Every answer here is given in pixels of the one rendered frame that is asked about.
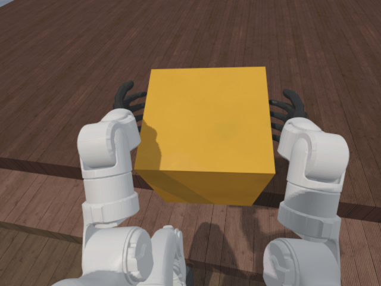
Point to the right robot upper arm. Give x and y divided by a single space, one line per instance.
297 262

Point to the carton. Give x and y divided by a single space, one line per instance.
206 135

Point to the left robot hand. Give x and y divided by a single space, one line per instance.
123 102

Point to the left robot shin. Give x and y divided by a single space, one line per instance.
179 269

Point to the left robot upper arm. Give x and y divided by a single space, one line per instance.
120 256

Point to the robot left forearm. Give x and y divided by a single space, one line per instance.
104 150

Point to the robot right forearm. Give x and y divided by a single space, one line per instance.
317 165

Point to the right robot hand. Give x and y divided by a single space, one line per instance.
294 110

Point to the robot left thigh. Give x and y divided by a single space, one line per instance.
167 245

